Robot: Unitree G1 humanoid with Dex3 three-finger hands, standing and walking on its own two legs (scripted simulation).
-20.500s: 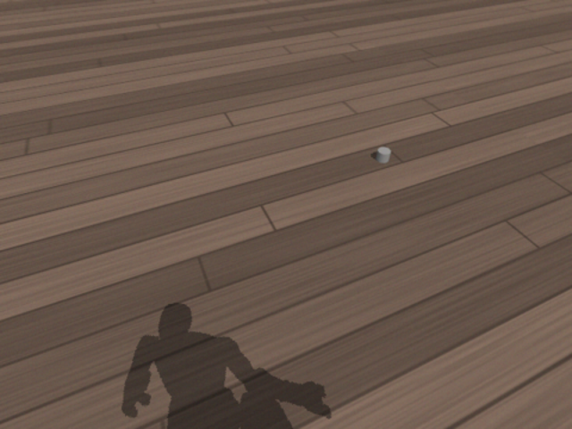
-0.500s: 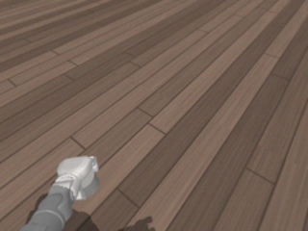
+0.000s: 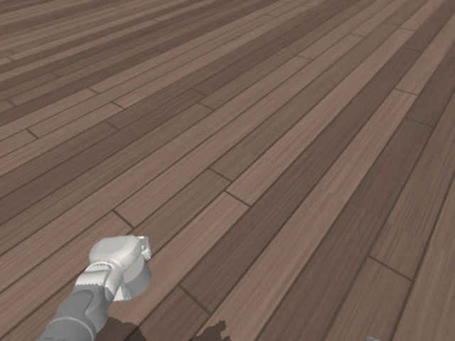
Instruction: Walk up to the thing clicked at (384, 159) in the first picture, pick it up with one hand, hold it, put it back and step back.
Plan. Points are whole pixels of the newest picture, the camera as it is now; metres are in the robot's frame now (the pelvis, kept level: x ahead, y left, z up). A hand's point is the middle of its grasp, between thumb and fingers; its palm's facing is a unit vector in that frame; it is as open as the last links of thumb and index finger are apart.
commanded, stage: hold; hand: left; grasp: from above
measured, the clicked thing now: (129, 273) +0.31 +0.23 -0.08
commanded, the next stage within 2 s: crouch in 1.06 s
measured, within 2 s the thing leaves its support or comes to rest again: neither
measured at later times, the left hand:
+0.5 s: hand (120, 282) +0.28 +0.22 -0.04, palm faces -0.45 -0.06 -0.89, open 10.1 cm
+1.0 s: hand (121, 280) +0.28 +0.22 -0.04, palm faces -0.46 -0.07 -0.89, open 10.1 cm
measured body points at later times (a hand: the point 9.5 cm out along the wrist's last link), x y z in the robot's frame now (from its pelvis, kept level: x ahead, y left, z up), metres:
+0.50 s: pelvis -0.01 +0.00 +0.00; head -0.01 -0.02 +0.45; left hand +0.29 +0.22 +0.01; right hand +0.13 -0.26 -0.11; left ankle +0.02 +0.12 -0.73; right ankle +0.01 -0.14 -0.73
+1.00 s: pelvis -0.01 +0.00 +0.01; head +0.00 -0.02 +0.46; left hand +0.30 +0.22 +0.01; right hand +0.15 -0.25 -0.11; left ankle +0.02 +0.12 -0.73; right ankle +0.01 -0.14 -0.73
